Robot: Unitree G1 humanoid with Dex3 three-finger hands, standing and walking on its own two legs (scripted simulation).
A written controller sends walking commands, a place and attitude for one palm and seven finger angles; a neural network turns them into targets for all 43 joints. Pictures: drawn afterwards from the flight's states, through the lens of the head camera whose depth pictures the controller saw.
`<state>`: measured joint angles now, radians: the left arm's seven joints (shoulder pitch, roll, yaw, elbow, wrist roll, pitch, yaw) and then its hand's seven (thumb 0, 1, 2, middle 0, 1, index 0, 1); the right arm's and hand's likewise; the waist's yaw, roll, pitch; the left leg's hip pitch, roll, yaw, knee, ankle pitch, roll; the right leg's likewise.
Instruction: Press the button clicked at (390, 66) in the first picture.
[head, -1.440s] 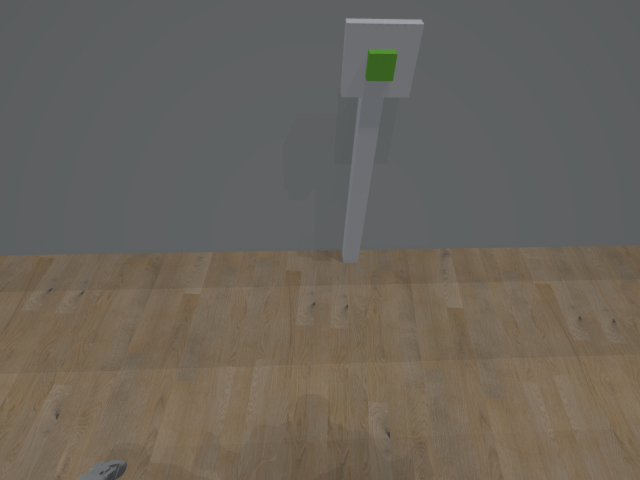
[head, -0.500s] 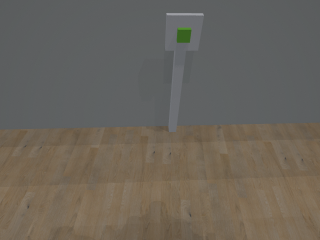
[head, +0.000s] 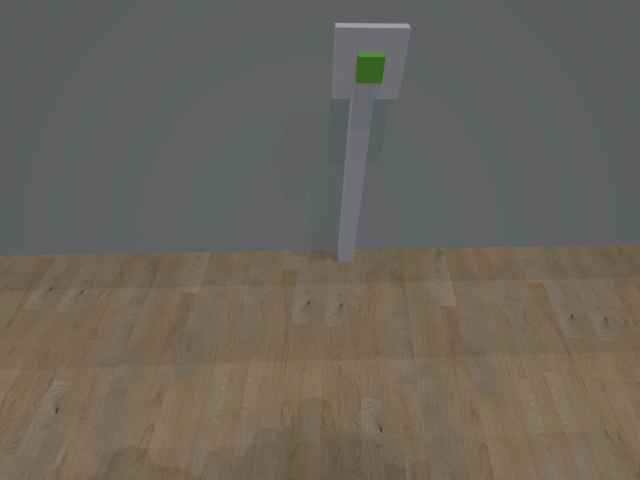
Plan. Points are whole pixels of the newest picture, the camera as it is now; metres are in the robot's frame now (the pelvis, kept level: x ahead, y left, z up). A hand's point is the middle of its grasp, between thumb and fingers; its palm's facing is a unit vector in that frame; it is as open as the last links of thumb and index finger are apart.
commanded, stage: look at it before walking up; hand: left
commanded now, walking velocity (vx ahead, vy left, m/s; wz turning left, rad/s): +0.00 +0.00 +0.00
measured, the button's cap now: (369, 67) +1.03 -0.06 +0.05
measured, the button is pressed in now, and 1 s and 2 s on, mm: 0 0 0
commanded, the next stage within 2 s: walk to a spot facing it in 0.10 s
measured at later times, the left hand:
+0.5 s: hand out of the picture +0.06 +0.22 -0.18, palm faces -0.11 -0.95 -0.29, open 7.4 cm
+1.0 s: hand out of the picture +0.07 +0.17 -0.17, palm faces -0.27 -0.93 -0.25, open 7.4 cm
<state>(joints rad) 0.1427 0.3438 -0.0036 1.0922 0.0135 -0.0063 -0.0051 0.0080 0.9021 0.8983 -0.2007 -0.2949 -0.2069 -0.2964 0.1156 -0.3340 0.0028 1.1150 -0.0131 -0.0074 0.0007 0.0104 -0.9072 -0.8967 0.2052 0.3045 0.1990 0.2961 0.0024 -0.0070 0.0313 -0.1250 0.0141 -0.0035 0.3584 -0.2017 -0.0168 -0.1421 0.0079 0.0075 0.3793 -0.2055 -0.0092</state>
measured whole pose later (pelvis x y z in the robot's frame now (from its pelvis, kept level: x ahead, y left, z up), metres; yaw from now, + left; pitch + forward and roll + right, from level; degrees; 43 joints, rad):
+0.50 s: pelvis -0.01 +0.00 -0.01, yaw -7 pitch -2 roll +2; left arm 0.20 0.28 0.03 1.00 0.02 0.06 -0.01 0.01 0.90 0.90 -0.20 -0.29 -0.20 -0.30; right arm 0.13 -0.24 -0.02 1.00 -0.02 0.02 -0.02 0.01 -0.91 -0.90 0.20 0.30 0.20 0.30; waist 0.02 -0.03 0.07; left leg -0.19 0.04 0.12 0.52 -0.29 -0.02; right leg -0.32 0.02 0.06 0.69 -0.34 0.00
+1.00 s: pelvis -0.03 -0.01 -0.01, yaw -21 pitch +1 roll +1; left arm 0.28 0.21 0.06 0.93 0.02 0.03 0.00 0.01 0.90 0.90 -0.20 -0.30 -0.21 -0.30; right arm 0.13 -0.25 -0.07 0.94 -0.02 0.05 -0.03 0.01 -0.91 -0.90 0.20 0.30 0.19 0.30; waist 0.04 -0.01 0.04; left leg -0.41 0.04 -0.03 0.92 -0.38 -0.07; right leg -0.31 0.12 0.14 0.43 -0.13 -0.07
